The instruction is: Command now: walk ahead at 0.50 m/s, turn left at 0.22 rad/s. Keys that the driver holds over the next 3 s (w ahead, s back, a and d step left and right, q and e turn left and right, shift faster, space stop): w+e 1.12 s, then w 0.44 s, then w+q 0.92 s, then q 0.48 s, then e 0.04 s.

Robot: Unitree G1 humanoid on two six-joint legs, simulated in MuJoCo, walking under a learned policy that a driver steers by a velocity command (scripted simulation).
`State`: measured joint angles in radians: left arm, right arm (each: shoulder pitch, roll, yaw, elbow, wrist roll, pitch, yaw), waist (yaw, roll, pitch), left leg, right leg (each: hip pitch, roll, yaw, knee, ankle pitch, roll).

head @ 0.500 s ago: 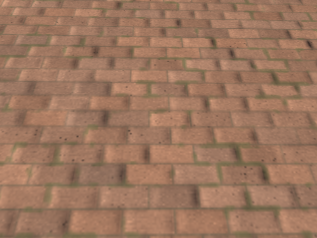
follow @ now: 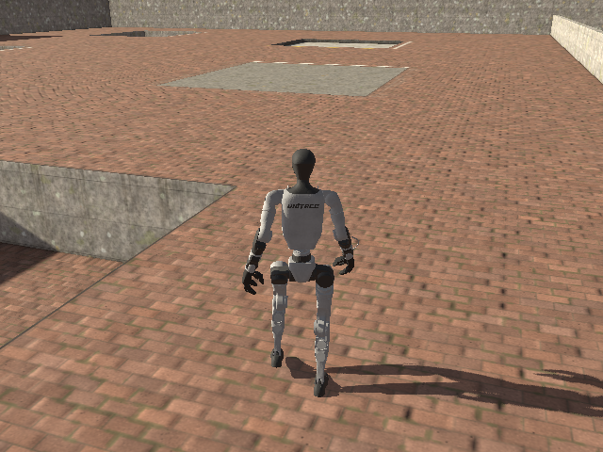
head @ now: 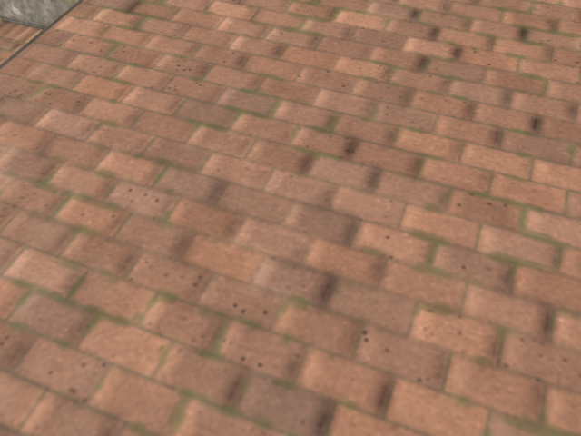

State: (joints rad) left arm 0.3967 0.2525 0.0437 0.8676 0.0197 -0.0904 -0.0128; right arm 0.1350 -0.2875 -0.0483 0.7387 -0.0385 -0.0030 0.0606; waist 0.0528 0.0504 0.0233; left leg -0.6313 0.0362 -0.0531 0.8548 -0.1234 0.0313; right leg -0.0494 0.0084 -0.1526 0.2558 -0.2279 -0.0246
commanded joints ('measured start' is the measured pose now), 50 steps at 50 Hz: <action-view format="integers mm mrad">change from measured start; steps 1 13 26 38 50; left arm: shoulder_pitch -13 -12 -344 -52 10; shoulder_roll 132 87 15 212 171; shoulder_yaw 25 26 5 83 66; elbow -37 -18 -139 -69 -59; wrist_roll -7 -11 15 -14 -19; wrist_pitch -13 42 82 81 37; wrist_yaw -1 -3 -61 9 5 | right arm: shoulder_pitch -105 134 243 107 -101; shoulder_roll -11 -48 -68 -73 -38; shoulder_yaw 15 -3 -17 -11 2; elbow -86 27 130 8 -64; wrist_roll -2 10 19 28 -1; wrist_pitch -18 -72 -105 -98 -27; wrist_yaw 9 -62 -78 -58 -43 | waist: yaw -14 -82 -83 21 7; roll -145 56 19 -60 -106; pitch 37 -34 83 -86 15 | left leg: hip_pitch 90 594 586 -122 -36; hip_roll -1 260 220 48 54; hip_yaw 84 -158 225 24 41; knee -170 -646 -718 500 -68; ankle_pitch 48 -14 255 -222 63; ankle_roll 2 122 109 -28 -98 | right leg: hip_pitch -77 -560 -593 153 -58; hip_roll -226 -97 -93 -302 -108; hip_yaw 101 196 80 643 445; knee -117 866 483 18 -43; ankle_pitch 305 -105 230 138 278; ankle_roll -127 -49 -29 -342 -224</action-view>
